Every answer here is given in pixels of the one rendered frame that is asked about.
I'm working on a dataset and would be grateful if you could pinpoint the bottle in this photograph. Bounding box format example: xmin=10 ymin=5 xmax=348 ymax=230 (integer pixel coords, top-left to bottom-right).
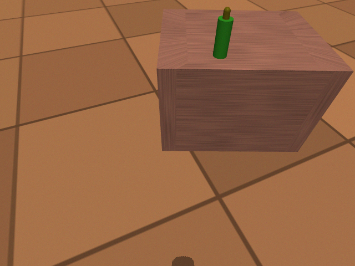
xmin=213 ymin=7 xmax=234 ymax=59

